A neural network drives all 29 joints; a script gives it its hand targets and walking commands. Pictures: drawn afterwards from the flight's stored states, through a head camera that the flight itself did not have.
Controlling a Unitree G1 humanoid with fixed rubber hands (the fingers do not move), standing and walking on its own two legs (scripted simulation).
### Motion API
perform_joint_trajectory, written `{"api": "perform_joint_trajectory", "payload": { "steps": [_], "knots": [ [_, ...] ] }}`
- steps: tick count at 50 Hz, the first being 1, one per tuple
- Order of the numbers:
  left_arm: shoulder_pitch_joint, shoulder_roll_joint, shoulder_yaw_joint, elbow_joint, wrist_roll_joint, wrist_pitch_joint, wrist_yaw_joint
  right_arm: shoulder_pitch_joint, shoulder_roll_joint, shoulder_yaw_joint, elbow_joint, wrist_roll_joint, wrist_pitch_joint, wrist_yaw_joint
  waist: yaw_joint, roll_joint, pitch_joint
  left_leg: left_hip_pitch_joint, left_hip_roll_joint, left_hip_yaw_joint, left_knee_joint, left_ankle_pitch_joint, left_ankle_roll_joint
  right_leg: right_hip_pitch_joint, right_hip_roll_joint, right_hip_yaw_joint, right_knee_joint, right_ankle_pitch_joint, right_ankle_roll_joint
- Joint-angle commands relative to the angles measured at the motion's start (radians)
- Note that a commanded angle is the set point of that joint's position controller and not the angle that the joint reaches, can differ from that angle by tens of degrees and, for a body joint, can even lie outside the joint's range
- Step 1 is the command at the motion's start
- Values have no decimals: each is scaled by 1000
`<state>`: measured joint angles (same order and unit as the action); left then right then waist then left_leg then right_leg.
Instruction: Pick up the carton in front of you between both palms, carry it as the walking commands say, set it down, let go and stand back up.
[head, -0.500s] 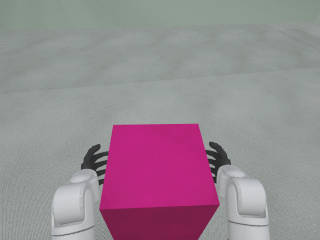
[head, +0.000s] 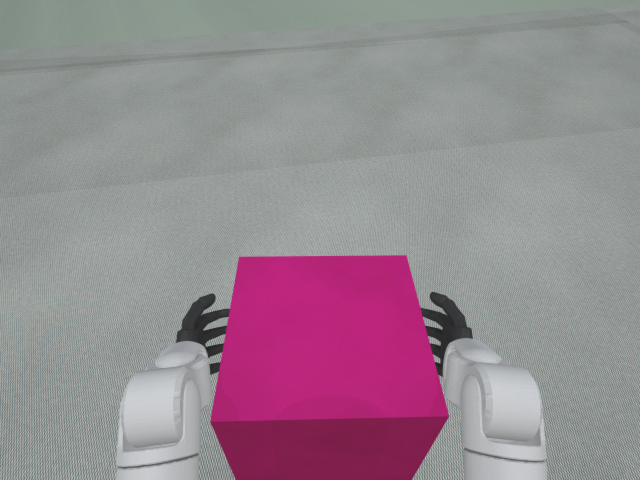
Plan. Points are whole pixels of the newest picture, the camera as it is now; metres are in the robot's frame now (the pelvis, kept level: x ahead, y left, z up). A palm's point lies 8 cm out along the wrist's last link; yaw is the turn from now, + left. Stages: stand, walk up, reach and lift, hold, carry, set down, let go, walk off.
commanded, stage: carry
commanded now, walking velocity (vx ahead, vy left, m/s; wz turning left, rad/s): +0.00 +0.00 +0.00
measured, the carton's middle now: (323, 379) +0.27 +0.00 -0.01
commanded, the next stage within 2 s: hold in 1.78 s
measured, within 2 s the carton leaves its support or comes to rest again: neither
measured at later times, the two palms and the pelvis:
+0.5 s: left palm (202, 247) +0.42 +0.16 +0.08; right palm (419, 249) +0.41 -0.14 +0.08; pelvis +0.15 +0.02 +0.00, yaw -3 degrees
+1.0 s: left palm (204, 276) +0.39 +0.16 +0.07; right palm (426, 278) +0.37 -0.14 +0.07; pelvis +0.12 +0.02 -0.01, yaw -3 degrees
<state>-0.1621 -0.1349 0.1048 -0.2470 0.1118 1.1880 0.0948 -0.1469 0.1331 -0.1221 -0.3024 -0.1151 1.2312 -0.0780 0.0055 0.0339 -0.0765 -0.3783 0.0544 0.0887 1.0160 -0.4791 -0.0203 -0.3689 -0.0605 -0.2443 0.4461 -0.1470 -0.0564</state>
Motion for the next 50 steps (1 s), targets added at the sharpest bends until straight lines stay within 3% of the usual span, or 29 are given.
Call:
{"api": "perform_joint_trajectory", "payload": {
  "steps": [1,4,6,8,9,10,11,12,15,18,21,26,29,35,40,45,50],
  "knots": [
    [-480,-997,-716,-169,-432,-19,-273,-529,971,774,-136,427,-50,247,6,-137,-354,-72,36,-26,-217,40,4,401,-259,222,-152,550,-66],
    [-446,-976,-730,-221,-444,-23,-274,-475,962,775,-177,413,-65,230,8,-191,-379,40,-8,36,-426,162,2,391,-227,139,-119,567,-70],
    [-432,-945,-734,-247,-445,-18,-273,-456,939,768,-212,404,-61,222,4,-181,-391,130,-5,71,-562,370,0,365,-194,91,-66,508,-42],
    [-408,-912,-728,-240,-434,-5,-271,-427,906,756,-212,397,-42,223,1,-131,-373,266,50,60,-685,593,-4,276,-151,79,-10,318,22],
    [-388,-891,-722,-220,-423,2,-269,-414,881,746,-206,394,-29,227,3,-85,-381,361,138,-6,-654,744,4,196,-138,81,26,181,49],
    [-401,-874,-728,-220,-420,15,-268,-421,866,733,-174,379,-24,232,8,5,-387,374,199,-49,-564,941,46,180,-98,103,17,90,84],
    [-416,-865,-730,-209,-420,29,-269,-404,863,719,-131,372,-21,237,1,56,-370,347,206,-63,-555,947,67,193,-97,116,18,47,97],
    [-422,-860,-730,-185,-418,40,-271,-382,864,704,-91,367,-17,241,0,80,-342,313,195,-64,-560,935,67,200,-101,118,29,51,102],
    [-434,-864,-727,-126,-413,48,-276,-383,869,689,-34,364,-12,247,1,52,-323,296,164,-34,-513,1074,66,202,-101,116,71,216,106],
    [-463,-890,-722,-112,-416,41,-276,-435,891,698,-39,378,-16,248,-1,32,-343,324,153,-20,-482,1153,66,195,-90,110,81,242,112],
    [-485,-910,-718,-122,-421,34,-274,-480,911,713,-65,394,-20,246,-2,15,-349,325,145,-15,-468,1135,67,210,-84,110,70,256,112],
    [-466,-918,-708,-136,-417,29,-269,-491,915,730,-100,406,-22,242,-1,-41,-365,268,114,11,-441,978,50,281,-104,121,91,462,98],
    [-457,-918,-707,-144,-414,27,-267,-491,913,737,-114,410,-21,243,-1,-53,-362,254,105,19,-444,919,44,287,-110,125,96,500,90],
    [-449,-909,-711,-147,-414,30,-268,-471,904,733,-106,404,-18,244,-1,-34,-349,267,117,11,-446,912,49,265,-109,130,85,418,87],
    [-434,-914,-719,-118,-405,22,-276,-440,911,731,-69,384,-29,247,-3,-50,-327,227,114,12,-443,747,49,262,-126,137,74,403,74],
    [-448,-928,-733,-77,-386,-21,-284,-456,920,745,-32,368,-70,257,-4,-40,-265,208,124,-1,-493,640,50,209,-120,141,34,188,68],
    [-459,-903,-723,-34,-353,-91,-283,-468,892,736,11,338,-138,256,-4,-33,-232,188,125,-12,-533,534,52,184,-117,154,0,55,60]
  ]
}}
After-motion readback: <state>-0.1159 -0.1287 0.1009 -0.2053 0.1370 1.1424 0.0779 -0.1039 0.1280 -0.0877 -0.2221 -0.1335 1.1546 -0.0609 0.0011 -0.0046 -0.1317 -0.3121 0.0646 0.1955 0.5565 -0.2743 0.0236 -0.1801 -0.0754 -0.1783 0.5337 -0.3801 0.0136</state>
